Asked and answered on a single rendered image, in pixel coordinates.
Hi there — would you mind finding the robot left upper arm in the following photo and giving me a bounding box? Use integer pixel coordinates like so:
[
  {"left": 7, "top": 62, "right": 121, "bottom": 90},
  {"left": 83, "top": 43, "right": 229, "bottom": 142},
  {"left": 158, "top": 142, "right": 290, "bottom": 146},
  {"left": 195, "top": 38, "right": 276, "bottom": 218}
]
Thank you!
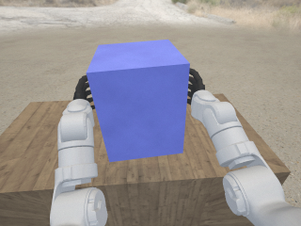
[{"left": 51, "top": 187, "right": 108, "bottom": 226}]

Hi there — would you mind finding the pedestal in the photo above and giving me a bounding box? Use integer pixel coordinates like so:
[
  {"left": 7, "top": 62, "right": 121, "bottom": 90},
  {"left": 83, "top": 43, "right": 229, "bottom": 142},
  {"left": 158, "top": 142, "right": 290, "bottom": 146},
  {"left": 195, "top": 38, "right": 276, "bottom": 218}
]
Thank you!
[{"left": 0, "top": 93, "right": 291, "bottom": 226}]

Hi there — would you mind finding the robot right upper arm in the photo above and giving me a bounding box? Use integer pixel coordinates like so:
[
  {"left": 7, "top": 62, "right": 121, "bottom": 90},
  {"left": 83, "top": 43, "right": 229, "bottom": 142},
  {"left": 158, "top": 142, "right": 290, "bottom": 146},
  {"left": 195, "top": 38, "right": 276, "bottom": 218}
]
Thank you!
[{"left": 223, "top": 164, "right": 301, "bottom": 226}]

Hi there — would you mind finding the carton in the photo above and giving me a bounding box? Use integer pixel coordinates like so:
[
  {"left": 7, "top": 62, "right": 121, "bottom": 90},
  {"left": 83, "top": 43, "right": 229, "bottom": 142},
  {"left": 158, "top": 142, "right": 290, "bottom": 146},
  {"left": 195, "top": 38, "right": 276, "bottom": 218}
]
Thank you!
[{"left": 86, "top": 40, "right": 190, "bottom": 162}]

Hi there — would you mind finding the robot right hand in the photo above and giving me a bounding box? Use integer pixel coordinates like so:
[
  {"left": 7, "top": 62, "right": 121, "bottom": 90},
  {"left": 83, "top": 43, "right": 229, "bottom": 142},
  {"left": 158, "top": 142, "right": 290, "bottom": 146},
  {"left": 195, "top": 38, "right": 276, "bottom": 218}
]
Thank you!
[{"left": 187, "top": 68, "right": 205, "bottom": 105}]

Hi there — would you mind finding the robot right forearm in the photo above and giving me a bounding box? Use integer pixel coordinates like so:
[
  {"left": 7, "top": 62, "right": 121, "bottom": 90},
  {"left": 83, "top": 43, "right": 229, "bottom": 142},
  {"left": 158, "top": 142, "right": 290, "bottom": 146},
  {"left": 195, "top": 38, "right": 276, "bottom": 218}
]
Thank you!
[{"left": 191, "top": 89, "right": 285, "bottom": 200}]

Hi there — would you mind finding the robot left forearm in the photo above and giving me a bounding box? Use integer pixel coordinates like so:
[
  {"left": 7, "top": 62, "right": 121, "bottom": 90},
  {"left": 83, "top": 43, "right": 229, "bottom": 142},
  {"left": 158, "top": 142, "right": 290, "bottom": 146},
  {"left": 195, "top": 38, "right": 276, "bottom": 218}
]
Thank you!
[{"left": 50, "top": 99, "right": 98, "bottom": 226}]

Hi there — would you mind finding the robot left hand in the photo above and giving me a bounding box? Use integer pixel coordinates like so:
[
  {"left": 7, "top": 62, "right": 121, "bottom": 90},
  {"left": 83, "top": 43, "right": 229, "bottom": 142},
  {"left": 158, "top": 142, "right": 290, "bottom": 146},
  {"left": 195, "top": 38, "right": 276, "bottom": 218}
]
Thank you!
[{"left": 73, "top": 75, "right": 95, "bottom": 109}]

